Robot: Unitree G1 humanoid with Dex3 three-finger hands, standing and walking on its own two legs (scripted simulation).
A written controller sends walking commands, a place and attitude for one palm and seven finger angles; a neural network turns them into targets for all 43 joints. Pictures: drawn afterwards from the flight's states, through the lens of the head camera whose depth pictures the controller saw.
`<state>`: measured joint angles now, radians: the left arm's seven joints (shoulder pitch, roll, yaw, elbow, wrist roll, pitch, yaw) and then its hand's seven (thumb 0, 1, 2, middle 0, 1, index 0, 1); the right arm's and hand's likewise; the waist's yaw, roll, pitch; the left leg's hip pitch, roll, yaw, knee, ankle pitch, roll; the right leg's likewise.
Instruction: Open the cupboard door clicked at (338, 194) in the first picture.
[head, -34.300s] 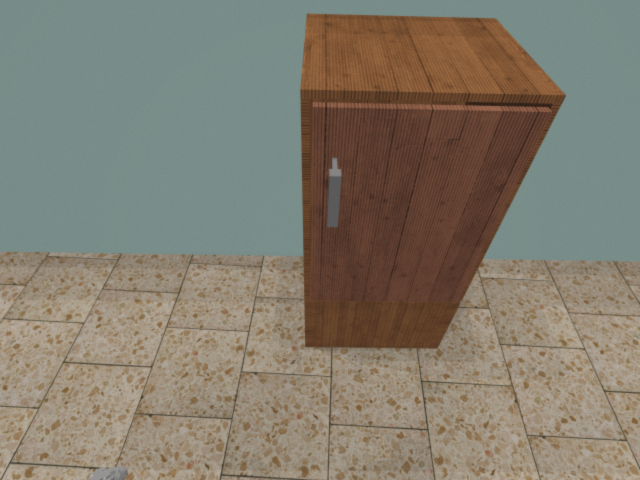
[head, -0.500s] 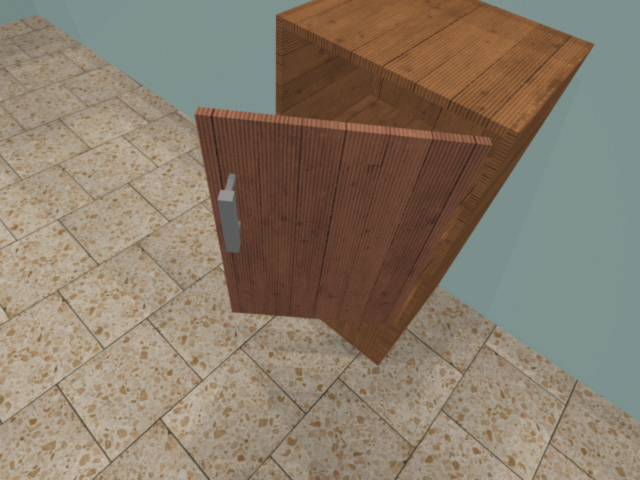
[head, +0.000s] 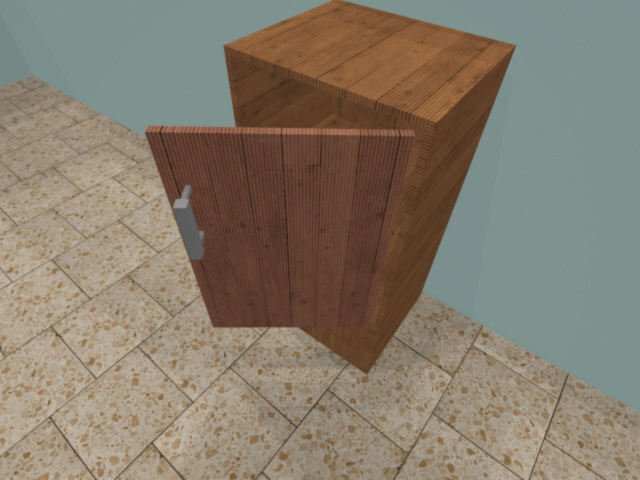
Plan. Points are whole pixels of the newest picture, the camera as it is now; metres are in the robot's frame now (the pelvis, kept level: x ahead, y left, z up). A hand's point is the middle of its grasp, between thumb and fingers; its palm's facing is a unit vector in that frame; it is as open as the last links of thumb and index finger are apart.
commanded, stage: come to a stop and stand still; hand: left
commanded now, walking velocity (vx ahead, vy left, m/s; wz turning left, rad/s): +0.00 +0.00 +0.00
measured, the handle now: (192, 222) +0.54 +0.25 -0.03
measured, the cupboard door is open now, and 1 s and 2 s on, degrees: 37 37 37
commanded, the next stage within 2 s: look again from close up in 0.20 s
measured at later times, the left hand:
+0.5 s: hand out of the picture +0.01 +0.19 -0.19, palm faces +0.05 -0.98 -0.18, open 7.3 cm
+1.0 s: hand out of the picture +0.03 +0.29 -0.15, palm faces +0.16 -0.95 -0.27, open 7.4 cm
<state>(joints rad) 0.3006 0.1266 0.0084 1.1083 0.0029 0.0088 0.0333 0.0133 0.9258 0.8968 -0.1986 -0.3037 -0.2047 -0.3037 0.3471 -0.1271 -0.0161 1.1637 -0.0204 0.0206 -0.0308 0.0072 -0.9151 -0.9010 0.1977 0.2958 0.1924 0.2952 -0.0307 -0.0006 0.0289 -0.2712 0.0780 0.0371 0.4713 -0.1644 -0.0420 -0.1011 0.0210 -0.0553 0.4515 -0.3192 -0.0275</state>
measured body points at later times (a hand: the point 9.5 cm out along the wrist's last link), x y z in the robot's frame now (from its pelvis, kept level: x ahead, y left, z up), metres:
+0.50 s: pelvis +0.01 +0.02 -0.01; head +0.02 +0.04 +0.44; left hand +0.01 +0.24 -0.17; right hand +0.04 -0.21 -0.15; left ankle +0.06 +0.15 -0.74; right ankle -0.04 -0.10 -0.74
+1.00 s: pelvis -0.03 +0.06 -0.01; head -0.03 +0.08 +0.44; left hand +0.02 +0.34 -0.13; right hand +0.06 -0.19 -0.13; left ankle +0.06 +0.15 -0.74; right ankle -0.04 -0.10 -0.74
